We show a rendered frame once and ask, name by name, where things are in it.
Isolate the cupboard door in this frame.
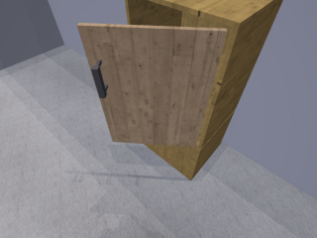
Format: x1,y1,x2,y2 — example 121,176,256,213
77,23,228,148

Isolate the handle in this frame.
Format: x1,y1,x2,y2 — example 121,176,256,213
91,59,108,98

